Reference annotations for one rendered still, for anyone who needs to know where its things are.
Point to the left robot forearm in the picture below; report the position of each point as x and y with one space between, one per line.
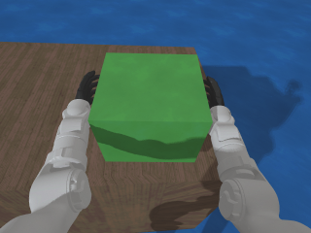
71 140

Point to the right robot upper arm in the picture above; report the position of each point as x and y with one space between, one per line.
252 206

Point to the left robot upper arm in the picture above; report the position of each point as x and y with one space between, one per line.
56 199

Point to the carton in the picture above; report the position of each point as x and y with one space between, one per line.
150 107

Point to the pedestal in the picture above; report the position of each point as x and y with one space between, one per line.
37 82

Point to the robot right hand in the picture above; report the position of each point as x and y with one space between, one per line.
215 96

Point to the right robot forearm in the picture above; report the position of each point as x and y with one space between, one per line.
230 150

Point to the robot left hand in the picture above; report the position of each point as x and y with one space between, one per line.
85 90

